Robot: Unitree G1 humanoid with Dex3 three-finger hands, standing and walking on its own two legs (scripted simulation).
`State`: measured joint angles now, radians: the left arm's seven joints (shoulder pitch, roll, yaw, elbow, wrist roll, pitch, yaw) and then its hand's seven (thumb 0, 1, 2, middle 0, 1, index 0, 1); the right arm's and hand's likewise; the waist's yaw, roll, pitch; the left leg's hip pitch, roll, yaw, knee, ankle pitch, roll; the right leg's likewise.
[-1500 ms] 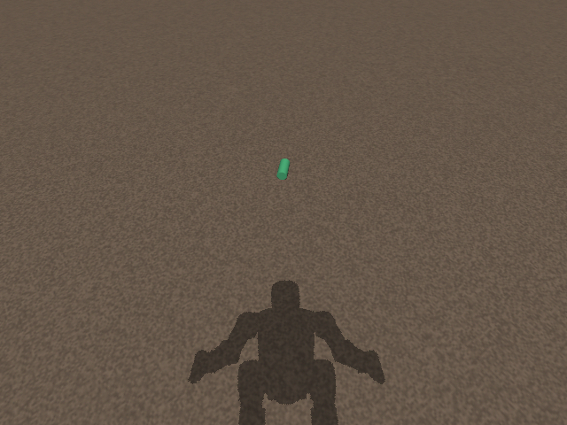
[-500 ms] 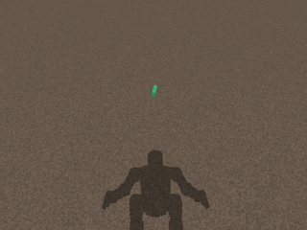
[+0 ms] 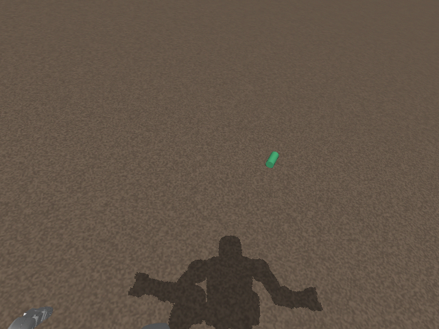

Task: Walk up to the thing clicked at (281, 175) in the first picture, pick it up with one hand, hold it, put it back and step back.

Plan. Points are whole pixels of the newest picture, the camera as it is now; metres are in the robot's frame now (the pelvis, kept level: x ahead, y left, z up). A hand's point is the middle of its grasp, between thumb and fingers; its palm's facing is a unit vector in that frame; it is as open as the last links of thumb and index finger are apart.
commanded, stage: walk up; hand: left
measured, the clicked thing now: (272, 159) +1.20 -0.44 -0.72
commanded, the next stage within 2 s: none
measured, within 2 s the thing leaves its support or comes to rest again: neither
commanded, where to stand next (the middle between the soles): +1.23 -0.86 m, yaw +61 degrees
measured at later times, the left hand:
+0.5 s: hand (138, 257) +0.28 +0.17 -0.11, palm faces +0.29 -0.87 -0.40, open 7.4 cm
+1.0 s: hand (214, 210) +0.43 +0.00 -0.15, palm faces +0.36 -0.88 -0.30, open 7.4 cm
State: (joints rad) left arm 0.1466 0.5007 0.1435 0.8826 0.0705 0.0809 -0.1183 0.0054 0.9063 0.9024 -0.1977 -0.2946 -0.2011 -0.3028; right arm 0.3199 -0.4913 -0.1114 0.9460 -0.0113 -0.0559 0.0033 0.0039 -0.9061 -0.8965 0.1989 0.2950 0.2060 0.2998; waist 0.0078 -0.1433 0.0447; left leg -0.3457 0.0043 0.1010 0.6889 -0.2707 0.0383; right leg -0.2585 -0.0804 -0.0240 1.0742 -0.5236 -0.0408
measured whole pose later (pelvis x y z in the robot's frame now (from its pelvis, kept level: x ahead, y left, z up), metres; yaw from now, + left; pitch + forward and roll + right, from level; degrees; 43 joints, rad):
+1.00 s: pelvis +0.48 -0.26 +0.00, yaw +30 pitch -2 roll +3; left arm 0.27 0.41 0.06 0.70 0.06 0.10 -0.10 0.01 0.90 0.90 -0.20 -0.30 -0.21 -0.30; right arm 0.34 -0.43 -0.02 0.84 0.01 -0.08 -0.13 0.00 -0.90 -0.90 0.21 0.30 0.21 0.30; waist -0.01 -0.11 0.14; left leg -0.39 0.03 0.08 0.70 -0.28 0.05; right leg -0.61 -0.04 0.08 1.46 -0.45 0.08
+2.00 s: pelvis +0.91 -0.62 -0.02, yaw +54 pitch -2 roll +0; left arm 0.27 0.43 0.06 0.77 0.05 0.09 -0.07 0.00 0.91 0.90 -0.20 -0.29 -0.20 -0.30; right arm 0.33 -0.52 -0.08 0.95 0.00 -0.01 -0.13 0.01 -0.90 -0.90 0.20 0.30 0.21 0.30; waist 0.03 -0.02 0.07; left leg -0.65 0.02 -0.14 1.25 -0.48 0.04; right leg -0.44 -0.04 -0.07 0.91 -0.45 -0.01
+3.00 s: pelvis +1.17 -0.96 +0.00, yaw +59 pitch -3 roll +0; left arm 0.22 0.41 0.05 0.80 0.01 0.09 -0.03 0.00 0.90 0.90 -0.20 -0.30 -0.21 -0.30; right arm 0.34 -0.38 -0.02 0.94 -0.03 -0.03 -0.05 0.01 -0.90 -0.90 0.21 0.30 0.21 0.30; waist -0.01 -0.10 0.12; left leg -0.34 -0.04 0.07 0.76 -0.38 0.08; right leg -0.50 0.05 0.00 0.95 -0.46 -0.03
